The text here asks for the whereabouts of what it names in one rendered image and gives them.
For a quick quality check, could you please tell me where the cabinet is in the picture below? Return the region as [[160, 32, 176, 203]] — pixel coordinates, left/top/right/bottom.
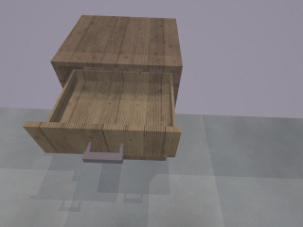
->
[[50, 15, 183, 161]]

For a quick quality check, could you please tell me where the drawer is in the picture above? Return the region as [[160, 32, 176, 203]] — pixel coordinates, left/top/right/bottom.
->
[[23, 69, 182, 158]]

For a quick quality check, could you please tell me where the handle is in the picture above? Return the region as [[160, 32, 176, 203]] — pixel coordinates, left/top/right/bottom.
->
[[81, 142, 124, 164]]

